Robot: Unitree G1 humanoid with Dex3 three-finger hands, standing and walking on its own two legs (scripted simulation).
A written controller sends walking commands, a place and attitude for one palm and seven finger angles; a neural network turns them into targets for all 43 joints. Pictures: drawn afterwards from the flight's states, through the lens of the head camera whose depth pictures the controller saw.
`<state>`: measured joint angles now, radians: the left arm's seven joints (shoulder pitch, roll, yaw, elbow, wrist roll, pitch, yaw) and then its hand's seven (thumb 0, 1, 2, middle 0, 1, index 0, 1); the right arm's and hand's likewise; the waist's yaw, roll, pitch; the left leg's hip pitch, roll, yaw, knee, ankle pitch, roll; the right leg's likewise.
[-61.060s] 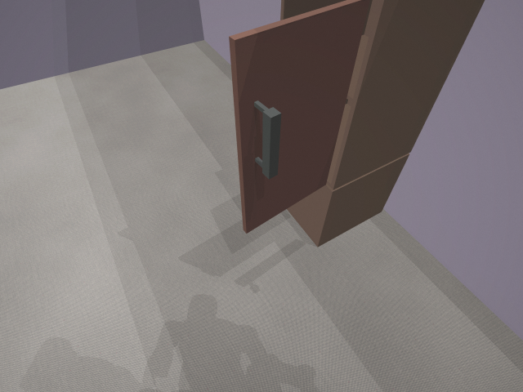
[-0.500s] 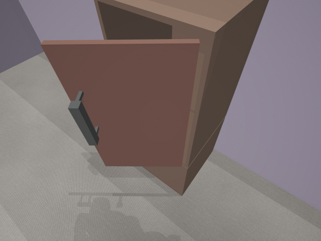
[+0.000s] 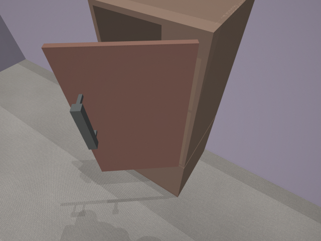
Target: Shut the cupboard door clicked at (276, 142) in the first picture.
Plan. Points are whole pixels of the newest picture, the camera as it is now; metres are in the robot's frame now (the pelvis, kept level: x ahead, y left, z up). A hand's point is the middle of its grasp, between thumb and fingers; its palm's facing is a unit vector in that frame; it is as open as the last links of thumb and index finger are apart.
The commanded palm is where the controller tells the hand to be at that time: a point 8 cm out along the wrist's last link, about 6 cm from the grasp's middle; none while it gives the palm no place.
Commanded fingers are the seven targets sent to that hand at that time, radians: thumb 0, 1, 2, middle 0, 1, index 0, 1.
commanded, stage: come to a stop and stand still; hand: left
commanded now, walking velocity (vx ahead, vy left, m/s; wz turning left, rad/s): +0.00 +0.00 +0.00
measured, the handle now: (87, 122) +0.42 +0.24 +0.04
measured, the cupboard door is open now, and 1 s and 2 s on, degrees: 37 37 37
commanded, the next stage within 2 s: look again from close up in 0.32 s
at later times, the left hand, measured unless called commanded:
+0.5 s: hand out of the picture +0.00 +0.17 -0.16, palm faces +0.03 -0.98 -0.18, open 7.3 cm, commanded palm none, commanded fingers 0.00 0.90 0.90 -0.20 -0.30 -0.20 -0.30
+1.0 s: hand out of the picture -0.01 +0.18 -0.17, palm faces +0.03 -0.98 -0.17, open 7.4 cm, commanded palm +0.10 +0.23 -0.06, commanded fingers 0.00 0.90 0.90 -0.22 -0.32 -0.22 -0.32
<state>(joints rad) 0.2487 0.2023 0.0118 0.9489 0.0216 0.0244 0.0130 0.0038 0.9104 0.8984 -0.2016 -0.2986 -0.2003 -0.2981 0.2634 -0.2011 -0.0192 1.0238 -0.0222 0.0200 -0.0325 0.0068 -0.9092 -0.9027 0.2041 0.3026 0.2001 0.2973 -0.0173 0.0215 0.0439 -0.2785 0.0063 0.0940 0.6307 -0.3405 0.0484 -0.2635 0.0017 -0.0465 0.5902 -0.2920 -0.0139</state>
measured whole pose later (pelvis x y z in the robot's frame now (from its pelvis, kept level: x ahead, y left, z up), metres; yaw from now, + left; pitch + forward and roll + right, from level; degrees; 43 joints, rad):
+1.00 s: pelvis +0.01 +0.02 +0.01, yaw +1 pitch -1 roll +0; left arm 0.30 0.13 -0.01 1.12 0.02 -0.01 0.05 0.00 0.91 0.90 -0.20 -0.30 -0.20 -0.30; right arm 0.27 -0.13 0.00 1.16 0.00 -0.02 -0.03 0.01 -0.92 -0.90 0.20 0.30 0.20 0.30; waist 0.00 -0.01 0.05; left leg -0.16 -0.05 0.09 0.42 -0.25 0.08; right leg -0.16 -0.05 -0.04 0.43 -0.25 0.03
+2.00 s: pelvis +0.00 +0.00 -0.06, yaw +4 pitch +13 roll -2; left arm 0.49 0.22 0.14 -0.12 -0.29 -0.37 -0.22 0.02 0.90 0.90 -0.96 -1.13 -0.96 -1.13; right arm 0.30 -0.27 -0.02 0.53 0.03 -0.20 -0.05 0.02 -0.91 -0.90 0.20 0.30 0.20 0.30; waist 0.00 0.03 -0.14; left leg -0.81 -0.01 0.02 1.10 -0.52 0.05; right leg -0.79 0.02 -0.11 1.05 -0.50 -0.05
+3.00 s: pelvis +0.00 +0.01 -0.04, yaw +5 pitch +8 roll -2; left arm 0.38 0.24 0.15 -0.11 -0.27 -0.26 -0.18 0.02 0.90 0.90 -1.30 -1.50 -1.30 -1.50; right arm 0.28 -0.25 0.04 0.51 0.03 -0.20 -0.04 0.02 -0.91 -0.90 0.20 0.30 0.20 0.30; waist 0.00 0.04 -0.11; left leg -0.62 -0.02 0.02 0.94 -0.46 0.06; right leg -0.59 0.01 -0.10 0.89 -0.43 -0.03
